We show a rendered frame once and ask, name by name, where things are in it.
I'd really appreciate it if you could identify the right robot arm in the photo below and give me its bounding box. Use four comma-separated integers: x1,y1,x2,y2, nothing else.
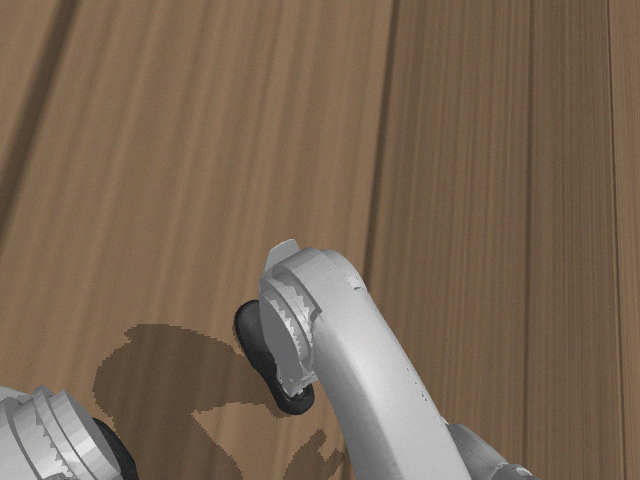
491,464,542,480

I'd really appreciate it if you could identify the right robot hand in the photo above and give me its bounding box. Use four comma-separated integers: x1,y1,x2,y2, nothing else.
441,416,509,480

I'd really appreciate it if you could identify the left robot foot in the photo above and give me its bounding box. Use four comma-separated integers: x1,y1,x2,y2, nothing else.
92,417,139,480

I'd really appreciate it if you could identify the right robot foot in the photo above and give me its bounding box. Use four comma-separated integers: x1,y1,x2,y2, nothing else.
234,300,315,415

